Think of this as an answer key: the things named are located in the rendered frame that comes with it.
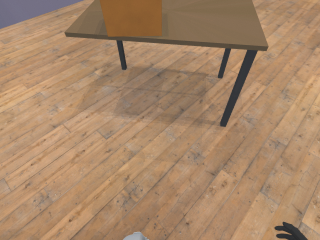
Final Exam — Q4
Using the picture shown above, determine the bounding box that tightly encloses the table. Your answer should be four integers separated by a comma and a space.
64, 0, 269, 127

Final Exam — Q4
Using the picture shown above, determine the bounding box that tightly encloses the robot right hand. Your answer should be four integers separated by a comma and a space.
274, 222, 308, 240

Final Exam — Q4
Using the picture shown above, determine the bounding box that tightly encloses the carton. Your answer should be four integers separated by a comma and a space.
99, 0, 162, 37

